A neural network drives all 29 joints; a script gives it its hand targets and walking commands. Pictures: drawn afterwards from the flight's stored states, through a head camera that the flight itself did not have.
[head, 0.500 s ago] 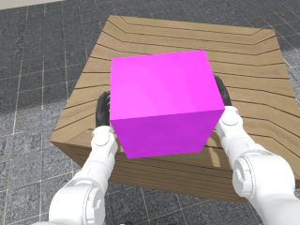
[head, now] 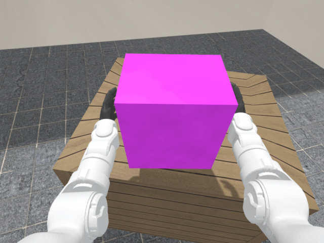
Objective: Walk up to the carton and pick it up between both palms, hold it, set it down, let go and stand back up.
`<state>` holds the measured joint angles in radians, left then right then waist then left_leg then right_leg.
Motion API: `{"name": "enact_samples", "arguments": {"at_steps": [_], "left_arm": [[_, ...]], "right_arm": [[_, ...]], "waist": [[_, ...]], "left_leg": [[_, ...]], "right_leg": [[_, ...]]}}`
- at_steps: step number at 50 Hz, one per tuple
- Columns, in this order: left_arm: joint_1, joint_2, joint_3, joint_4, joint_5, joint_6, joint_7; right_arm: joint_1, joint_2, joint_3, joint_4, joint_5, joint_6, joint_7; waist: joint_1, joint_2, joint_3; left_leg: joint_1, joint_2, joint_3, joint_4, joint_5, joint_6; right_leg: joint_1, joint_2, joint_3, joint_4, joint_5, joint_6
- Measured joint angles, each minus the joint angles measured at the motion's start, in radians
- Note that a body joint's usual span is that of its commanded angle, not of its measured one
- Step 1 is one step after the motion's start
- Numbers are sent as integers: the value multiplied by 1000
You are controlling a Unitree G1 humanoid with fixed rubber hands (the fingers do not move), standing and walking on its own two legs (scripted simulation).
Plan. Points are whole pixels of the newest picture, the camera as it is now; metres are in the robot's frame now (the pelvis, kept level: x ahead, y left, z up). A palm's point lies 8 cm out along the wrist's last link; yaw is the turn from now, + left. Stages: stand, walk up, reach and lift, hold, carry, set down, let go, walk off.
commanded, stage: reach and lift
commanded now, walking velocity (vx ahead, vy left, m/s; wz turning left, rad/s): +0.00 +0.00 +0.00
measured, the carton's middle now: (171, 115) +0.42 +0.00 +0.10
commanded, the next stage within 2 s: none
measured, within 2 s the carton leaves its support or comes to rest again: neither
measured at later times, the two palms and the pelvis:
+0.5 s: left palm (93, 118) +0.37 +0.19 +0.12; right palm (228, 116) +0.39 -0.13 +0.15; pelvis +0.00 +0.02 +0.01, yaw +0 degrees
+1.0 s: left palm (94, 108) +0.38 +0.18 +0.15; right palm (236, 115) +0.37 -0.14 +0.17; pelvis +0.02 +0.04 +0.01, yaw -1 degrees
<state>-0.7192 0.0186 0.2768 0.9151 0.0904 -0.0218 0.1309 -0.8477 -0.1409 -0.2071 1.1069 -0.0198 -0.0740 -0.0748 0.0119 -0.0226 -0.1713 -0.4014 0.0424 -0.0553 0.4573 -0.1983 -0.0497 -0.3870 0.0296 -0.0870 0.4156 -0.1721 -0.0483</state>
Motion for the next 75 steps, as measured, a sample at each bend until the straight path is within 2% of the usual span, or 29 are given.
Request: {"name": "enact_samples", "arguments": {"at_steps": [9,15,19,28,36,44,58,75], "left_arm": [[40,-32,62,-209,103,204,-60],[81,-38,55,-310,135,279,-85],[129,-31,6,-398,127,317,-71],[201,-11,-79,-546,71,412,-33],[199,-19,-70,-589,98,496,-59],[228,-39,-63,-668,123,531,-72],[219,-29,-41,-732,127,590,-109],[156,-26,-8,-700,164,630,-139]], "right_arm": [[46,47,-46,-128,4,111,-1],[94,81,-69,-188,-17,128,1],[131,81,-29,-241,25,134,-1],[197,53,73,-384,136,207,-28],[207,37,111,-431,176,273,-49],[239,31,137,-501,195,295,-65],[249,45,152,-558,199,324,-95],[202,44,148,-523,206,351,-106]], "waist": [[2,-17,93],[6,-39,142],[1,-46,157],[-39,-52,149],[-72,-50,150],[-85,-31,155],[-93,-31,159],[-96,-38,155]], "left_leg": [[199,-10,13,-91,22,15],[256,-17,19,-113,28,24],[253,-18,20,-95,18,29],[253,-23,20,-60,-10,41],[298,-30,26,-67,-20,50],[320,-31,27,-64,-30,55],[349,-36,18,-72,-29,55],[354,-36,30,-84,-17,57]], "right_leg": [[197,-8,14,-90,25,15],[256,-15,19,-118,34,23],[262,-15,20,-121,35,28],[275,-19,22,-113,23,40],[318,-25,30,-121,15,49],[347,-25,34,-134,14,55],[377,-29,28,-139,12,56],[375,-28,43,-145,26,57]]}}
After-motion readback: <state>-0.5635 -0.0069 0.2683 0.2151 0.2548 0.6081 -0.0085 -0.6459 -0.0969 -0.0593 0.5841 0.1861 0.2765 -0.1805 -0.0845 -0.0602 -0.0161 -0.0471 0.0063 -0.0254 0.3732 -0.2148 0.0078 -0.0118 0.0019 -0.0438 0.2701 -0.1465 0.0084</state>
